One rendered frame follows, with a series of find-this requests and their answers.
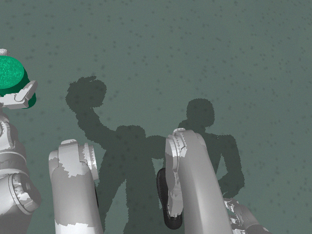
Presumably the left robot arm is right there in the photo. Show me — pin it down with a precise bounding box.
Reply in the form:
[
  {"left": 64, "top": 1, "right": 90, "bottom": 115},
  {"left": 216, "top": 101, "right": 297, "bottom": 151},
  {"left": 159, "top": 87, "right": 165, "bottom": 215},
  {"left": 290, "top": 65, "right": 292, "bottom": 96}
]
[{"left": 0, "top": 111, "right": 41, "bottom": 234}]

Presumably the right robot arm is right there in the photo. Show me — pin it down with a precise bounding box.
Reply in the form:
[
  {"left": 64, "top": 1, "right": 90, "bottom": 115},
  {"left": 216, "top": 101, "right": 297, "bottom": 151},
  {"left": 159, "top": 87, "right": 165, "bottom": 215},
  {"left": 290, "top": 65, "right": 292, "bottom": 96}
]
[{"left": 245, "top": 224, "right": 272, "bottom": 234}]

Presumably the left robot hand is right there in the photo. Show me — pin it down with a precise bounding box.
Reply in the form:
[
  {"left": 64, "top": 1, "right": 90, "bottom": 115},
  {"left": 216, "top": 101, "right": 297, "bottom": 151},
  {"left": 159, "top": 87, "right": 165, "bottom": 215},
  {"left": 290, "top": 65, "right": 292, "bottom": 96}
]
[{"left": 0, "top": 49, "right": 38, "bottom": 112}]

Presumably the cup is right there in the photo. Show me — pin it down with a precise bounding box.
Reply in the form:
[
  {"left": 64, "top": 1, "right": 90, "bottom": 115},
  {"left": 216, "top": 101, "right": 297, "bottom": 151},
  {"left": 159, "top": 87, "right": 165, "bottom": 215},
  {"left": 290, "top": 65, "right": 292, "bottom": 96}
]
[{"left": 0, "top": 56, "right": 36, "bottom": 109}]

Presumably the right robot hand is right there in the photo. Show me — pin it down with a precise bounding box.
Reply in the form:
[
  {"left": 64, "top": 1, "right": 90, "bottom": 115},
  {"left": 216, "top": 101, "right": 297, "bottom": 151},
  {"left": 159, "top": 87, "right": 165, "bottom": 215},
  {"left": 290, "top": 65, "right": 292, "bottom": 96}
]
[{"left": 223, "top": 198, "right": 259, "bottom": 234}]

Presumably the right robot foot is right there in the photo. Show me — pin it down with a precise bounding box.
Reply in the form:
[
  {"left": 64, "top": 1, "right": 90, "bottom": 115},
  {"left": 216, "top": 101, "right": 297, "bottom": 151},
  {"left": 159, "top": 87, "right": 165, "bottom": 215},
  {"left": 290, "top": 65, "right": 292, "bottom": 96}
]
[{"left": 156, "top": 168, "right": 182, "bottom": 230}]

